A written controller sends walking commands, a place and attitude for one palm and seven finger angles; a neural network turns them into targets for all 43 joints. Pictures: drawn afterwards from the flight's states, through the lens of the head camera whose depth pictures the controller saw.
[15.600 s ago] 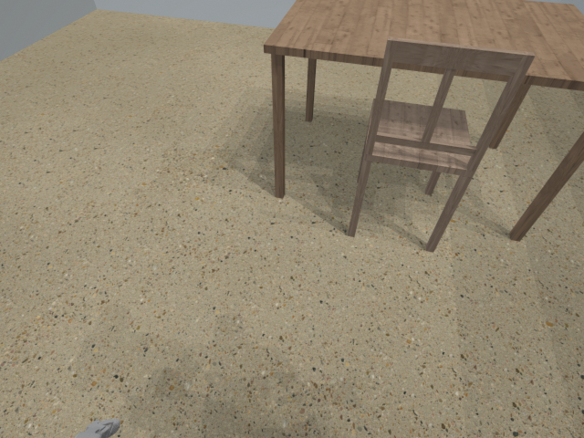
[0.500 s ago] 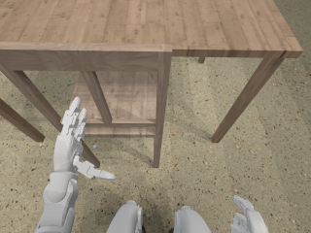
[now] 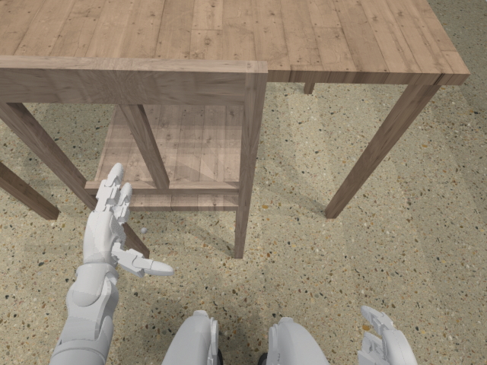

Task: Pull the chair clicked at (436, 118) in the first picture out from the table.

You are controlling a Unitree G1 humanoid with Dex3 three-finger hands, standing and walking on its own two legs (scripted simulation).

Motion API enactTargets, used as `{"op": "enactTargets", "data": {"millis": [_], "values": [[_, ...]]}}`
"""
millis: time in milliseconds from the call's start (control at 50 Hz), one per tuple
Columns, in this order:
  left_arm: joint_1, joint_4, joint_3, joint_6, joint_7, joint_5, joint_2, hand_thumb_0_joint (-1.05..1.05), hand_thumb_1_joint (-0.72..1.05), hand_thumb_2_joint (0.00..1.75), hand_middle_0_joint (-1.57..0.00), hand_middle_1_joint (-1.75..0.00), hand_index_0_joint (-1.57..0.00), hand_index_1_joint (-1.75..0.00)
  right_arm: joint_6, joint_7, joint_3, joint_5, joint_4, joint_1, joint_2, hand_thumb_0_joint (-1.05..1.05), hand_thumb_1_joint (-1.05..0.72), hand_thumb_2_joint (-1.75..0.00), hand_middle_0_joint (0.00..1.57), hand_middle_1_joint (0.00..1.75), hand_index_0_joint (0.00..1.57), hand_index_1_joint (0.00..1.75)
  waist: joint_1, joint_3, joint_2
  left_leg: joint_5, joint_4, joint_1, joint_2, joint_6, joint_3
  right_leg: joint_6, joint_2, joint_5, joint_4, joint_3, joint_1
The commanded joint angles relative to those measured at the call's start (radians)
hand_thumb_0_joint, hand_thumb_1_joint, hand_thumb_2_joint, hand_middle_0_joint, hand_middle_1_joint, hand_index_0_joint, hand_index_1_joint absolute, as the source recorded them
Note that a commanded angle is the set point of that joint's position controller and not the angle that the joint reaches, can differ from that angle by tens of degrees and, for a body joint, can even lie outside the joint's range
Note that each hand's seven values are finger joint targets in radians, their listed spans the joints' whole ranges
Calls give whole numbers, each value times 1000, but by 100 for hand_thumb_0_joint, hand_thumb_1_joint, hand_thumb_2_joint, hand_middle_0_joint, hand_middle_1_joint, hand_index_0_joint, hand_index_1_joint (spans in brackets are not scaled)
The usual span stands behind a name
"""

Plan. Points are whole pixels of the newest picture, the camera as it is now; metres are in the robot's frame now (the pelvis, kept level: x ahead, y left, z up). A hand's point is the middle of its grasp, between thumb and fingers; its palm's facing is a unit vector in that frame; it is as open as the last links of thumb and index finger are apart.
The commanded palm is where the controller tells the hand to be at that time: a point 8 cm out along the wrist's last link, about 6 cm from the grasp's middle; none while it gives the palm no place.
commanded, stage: aim the fingers beside a spindle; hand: left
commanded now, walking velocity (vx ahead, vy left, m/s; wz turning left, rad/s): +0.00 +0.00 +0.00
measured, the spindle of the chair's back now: (149, 150) +0.47 +0.18 +0.02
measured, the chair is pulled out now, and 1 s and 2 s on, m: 0.00 0.00 0.00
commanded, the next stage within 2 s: push the fingers through the gap in 0.88 s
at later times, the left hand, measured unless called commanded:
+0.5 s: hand (134, 217) +0.32 +0.17 +0.05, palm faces +0.07 -1.00 -0.07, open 16.9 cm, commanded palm +0.30 +0.22 +0.02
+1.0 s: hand (152, 232) +0.32 +0.16 -0.01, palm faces +0.03 -1.00 +0.01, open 16.9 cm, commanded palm +0.31 +0.22 +0.03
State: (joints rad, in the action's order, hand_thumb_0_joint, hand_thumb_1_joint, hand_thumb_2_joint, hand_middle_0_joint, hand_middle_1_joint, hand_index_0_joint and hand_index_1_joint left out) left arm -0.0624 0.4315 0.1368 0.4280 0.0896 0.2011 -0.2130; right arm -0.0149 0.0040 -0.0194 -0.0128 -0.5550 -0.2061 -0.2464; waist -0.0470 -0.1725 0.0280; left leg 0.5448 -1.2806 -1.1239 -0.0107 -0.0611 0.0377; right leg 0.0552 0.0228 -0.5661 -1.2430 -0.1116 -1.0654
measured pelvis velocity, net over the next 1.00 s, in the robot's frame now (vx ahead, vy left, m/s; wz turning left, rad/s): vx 0.00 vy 0.00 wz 0.00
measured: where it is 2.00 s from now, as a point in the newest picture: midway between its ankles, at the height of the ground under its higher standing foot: outside the picture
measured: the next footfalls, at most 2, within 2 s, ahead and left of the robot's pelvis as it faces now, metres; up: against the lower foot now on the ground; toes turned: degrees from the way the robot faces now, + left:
none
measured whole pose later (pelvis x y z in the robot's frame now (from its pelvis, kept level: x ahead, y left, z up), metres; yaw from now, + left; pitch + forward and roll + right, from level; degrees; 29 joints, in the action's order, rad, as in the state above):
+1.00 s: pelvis +0.00 +0.00 +0.00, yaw +0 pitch +22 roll -2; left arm -0.07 0.44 0.12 0.40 0.11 0.21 -0.21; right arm -0.02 0.01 -0.02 -0.02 -0.55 -0.20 -0.25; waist -0.05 -0.16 0.03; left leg 0.54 -1.28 -1.12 -0.01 -0.05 0.03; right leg 0.06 0.03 -0.56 -1.24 -0.11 -1.07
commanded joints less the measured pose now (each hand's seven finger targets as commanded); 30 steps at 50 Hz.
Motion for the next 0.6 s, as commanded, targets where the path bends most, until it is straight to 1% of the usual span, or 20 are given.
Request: {"op": "enactTargets", "data": {"millis": [0,40,60,80,120,160,180,200,220,240,260,300,340,380,440,480,500,520,540,580], "values": [[-199,-558,15,189,-9,11,-157,0,-50,30,-6,-8,-6,-8,-66,13,66,8,128,-6,-140,0,-90,-90,20,30,20,30,23,-522,153,-465,186,503,-13,50,-120,-17,0,352,162,89,196],[-173,-492,18,189,-37,-3,-152,0,-50,30,-6,-8,-6,-8,-71,13,63,13,96,-9,-141,0,-90,-90,20,30,20,30,1,-441,123,-440,187,472,-19,55,-137,-20,1,313,160,75,145],[-170,-421,-22,175,-41,-14,-104,0,-50,30,-6,-8,-6,-8,-69,11,59,14,85,-6,-139,0,-90,-90,20,30,20,30,-22,-371,88,-395,184,420,-17,50,-138,-24,0,286,163,68,122],[-129,-327,13,155,-47,-21,-120,0,-50,30,-6,-8,-6,-8,-65,11,62,14,72,-11,-145,0,-90,-90,20,30,20,30,-23,-325,34,-350,181,356,-16,44,-133,-24,2,264,168,68,119],[-129,-126,-23,99,-35,-36,-62,0,-50,30,-6,-8,-6,-8,-51,6,57,7,65,-6,-153,0,-90,-90,20,30,20,30,-44,-205,-52,-213,176,228,-7,39,-125,-30,0,188,175,63,83],[-129,-18,-20,52,-10,-29,-46,0,-50,30,-6,-8,-6,-8,-39,6,56,-5,81,3,-162,0,-90,-90,20,30,20,30,-33,-172,-98,-125,174,158,8,33,-108,-30,-4,124,194,75,97],[-136,0,-4,41,-1,-24,-58,0,-50,30,-6,-8,-6,-8,-35,8,56,-9,89,5,-165,0,-90,-90,20,30,20,30,-21,-180,-96,-120,177,154,10,31,-103,-27,-5,118,198,80,108],[-167,-43,-8,42,11,-14,-54,0,-50,30,-6,-8,-6,-8,-36,7,56,-9,103,4,-165,0,-90,-90,20,30,20,30,-11,-239,-69,-144,175,175,14,29,-98,-26,-8,142,194,87,138],[-182,-101,28,53,15,-8,-95,0,-50,30,-6,-8,-6,-8,-36,10,63,-7,113,1,-164,0,-90,-90,20,30,20,30,6,-305,-48,-180,171,206,10,32,-96,-24,-8,175,183,91,157],[-197,-201,43,77,13,-2,-119,0,-50,30,-6,-8,-6,-8,-37,12,64,-4,130,5,-158,0,-90,-90,20,30,20,30,30,-388,5,-236,172,253,10,34,-93,-21,-10,223,173,99,196],[-242,-324,27,108,7,2,-123,0,-50,30,-6,-8,-6,-8,-43,12,66,-2,140,8,-150,0,-90,-90,20,30,20,30,30,-468,52,-305,172,335,5,37,-98,-21,-9,278,162,99,210],[-240,-530,79,164,-25,8,-201,0,-50,30,-6,-8,-6,-8,-51,12,68,7,145,0,-144,0,-90,-90,20,30,20,30,59,-595,146,-458,181,483,-6,52,-112,-16,-3,364,145,96,235],[-153,-555,74,186,-55,6,-193,0,-50,30,-6,-8,-6,-8,-56,8,65,11,128,-8,-132,0,-90,-90,20,30,20,30,50,-552,126,-521,191,515,-12,61,-119,-17,1,387,152,85,227],[-100,-474,51,171,-69,-13,-162,0,-50,30,-6,-8,-6,-8,-55,2,61,15,110,-9,-132,0,-90,-90,20,30,20,30,20,-477,87,-491,183,446,-13,51,-122,-22,2,376,153,79,211],[-21,-149,-8,90,-33,-26,-58,0,-50,30,-6,-8,-6,-8,-36,-2,58,4,81,-7,-143,0,-90,-90,20,30,20,30,-34,-216,-81,-263,174,219,-5,37,-105,-34,5,265,186,75,155],[-10,-20,-50,39,14,-15,-1,0,-50,30,-6,-8,-6,-8,-31,-2,56,-10,90,-2,-155,0,-90,-90,20,30,20,30,-39,-134,-135,-169,174,144,5,30,-98,-32,0,189,208,80,130],[-64,-17,-69,27,36,-4,13,0,-50,30,-6,-8,-6,-8,-31,0,54,-19,100,4,-163,0,-90,-90,20,30,20,30,-41,-143,-139,-140,173,139,10,27,-96,-33,-4,158,217,86,134],[-111,-33,-51,28,51,3,-14,0,-50,30,-6,-8,-6,-8,-32,5,58,-23,104,2,-168,0,-90,-90,20,30,20,30,-34,-164,-125,-125,171,143,11,27,-96,-31,-7,134,219,92,137],[-145,-90,-60,40,60,8,-13,0,-50,30,-6,-8,-6,-8,-37,10,61,-21,117,6,-165,0,-90,-90,20,30,20,30,-26,-204,-76,-139,171,171,11,26,-97,-27,-9,142,212,93,135],[-267,-319,-38,101,46,15,-76,0,-50,30,-6,-8,-6,-8,-53,19,68,-8,132,7,-157,0,-90,-90,20,30,20,30,-8,-366,29,-231,161,278,5,27,-103,-21,-10,215,179,98,163]]}}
